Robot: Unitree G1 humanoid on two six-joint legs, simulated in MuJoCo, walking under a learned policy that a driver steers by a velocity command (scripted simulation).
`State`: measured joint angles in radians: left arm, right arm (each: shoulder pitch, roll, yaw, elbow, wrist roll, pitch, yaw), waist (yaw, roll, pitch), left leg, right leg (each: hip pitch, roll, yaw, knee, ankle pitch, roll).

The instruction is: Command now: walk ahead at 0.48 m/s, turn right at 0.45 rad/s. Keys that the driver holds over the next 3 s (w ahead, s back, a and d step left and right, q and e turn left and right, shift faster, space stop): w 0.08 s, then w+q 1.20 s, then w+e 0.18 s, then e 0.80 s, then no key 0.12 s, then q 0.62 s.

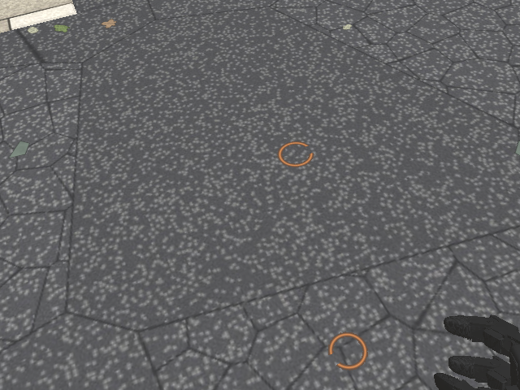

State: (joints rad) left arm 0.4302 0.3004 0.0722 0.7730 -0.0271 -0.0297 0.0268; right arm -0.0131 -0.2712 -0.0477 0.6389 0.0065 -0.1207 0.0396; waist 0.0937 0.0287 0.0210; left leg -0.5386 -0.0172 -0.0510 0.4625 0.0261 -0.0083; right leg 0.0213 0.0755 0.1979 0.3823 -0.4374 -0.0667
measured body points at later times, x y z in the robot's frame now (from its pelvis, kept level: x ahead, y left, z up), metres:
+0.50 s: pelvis +0.28 -0.02 +0.00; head +0.30 -0.03 +0.45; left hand +0.52 +0.22 -0.05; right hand +0.29 -0.31 -0.13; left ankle +0.16 +0.12 -0.72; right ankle +0.38 -0.13 -0.73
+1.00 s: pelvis +0.52 +0.05 -0.01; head +0.56 +0.08 +0.43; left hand +0.42 +0.33 -0.14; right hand +0.84 -0.07 -0.08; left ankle +0.60 +0.18 -0.73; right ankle +0.39 -0.14 -0.71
